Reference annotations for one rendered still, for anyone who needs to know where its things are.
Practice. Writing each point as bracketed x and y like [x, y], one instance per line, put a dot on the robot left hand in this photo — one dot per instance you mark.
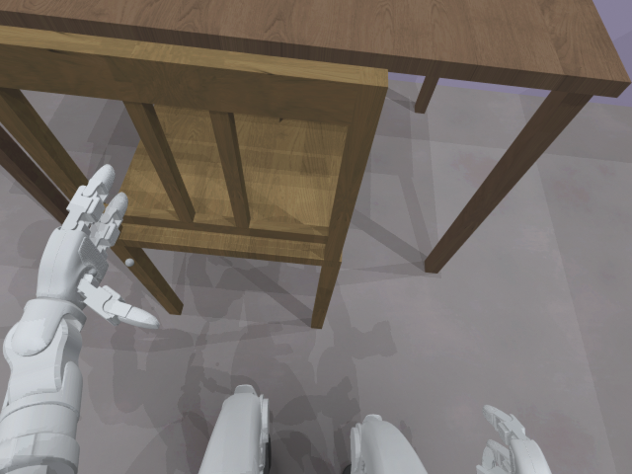
[73, 249]

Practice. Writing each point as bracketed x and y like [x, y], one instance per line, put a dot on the robot right thigh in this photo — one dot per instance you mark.
[377, 447]

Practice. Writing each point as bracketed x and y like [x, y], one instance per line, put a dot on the robot right hand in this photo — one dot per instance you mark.
[524, 456]

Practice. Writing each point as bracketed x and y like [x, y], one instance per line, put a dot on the chair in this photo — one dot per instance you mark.
[243, 155]

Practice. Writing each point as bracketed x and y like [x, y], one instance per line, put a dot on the table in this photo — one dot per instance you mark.
[557, 45]

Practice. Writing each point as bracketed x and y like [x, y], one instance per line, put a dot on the left robot forearm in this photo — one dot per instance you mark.
[39, 417]

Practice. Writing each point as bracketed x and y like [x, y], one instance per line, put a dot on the robot thigh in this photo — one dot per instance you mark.
[241, 429]
[377, 447]

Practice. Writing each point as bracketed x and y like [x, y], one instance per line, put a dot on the robot left thigh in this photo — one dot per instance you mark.
[241, 429]

